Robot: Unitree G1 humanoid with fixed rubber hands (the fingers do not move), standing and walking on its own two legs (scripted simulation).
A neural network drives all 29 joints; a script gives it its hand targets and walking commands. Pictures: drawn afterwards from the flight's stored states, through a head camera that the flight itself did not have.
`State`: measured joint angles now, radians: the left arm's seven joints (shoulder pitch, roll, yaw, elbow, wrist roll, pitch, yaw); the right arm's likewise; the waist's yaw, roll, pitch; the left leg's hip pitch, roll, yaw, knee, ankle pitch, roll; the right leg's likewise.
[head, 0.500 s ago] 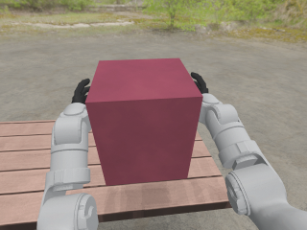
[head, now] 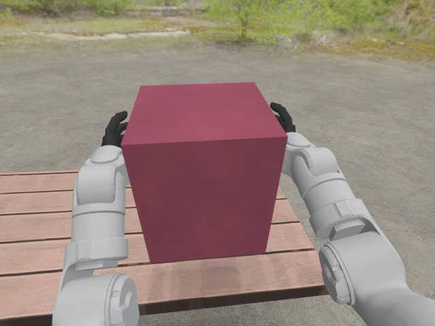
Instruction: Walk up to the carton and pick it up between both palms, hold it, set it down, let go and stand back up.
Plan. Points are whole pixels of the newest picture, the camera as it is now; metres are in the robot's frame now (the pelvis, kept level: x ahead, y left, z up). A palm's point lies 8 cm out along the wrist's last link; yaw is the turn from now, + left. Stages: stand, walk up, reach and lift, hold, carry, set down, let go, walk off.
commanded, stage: hold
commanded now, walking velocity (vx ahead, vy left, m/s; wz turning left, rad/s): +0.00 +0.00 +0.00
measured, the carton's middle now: (203, 170) +0.35 +0.00 +0.21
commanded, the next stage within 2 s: set down in 0.12 s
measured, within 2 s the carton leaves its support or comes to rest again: neither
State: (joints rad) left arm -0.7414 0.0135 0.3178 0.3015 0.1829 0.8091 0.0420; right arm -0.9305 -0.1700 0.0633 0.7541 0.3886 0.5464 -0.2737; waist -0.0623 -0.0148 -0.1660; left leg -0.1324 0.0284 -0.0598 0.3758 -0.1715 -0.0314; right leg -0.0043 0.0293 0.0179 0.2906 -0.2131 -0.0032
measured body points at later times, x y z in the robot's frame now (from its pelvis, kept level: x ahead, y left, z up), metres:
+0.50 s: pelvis +0.00 -0.01 +0.00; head -0.09 +0.02 +0.44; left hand +0.38 +0.17 +0.25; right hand +0.40 -0.14 +0.27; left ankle +0.03 +0.14 -0.75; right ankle -0.03 -0.12 -0.75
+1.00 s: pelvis +0.01 -0.02 +0.00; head -0.05 +0.01 +0.44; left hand +0.38 +0.17 +0.21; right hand +0.42 -0.14 +0.21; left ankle +0.03 +0.14 -0.75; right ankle -0.03 -0.12 -0.75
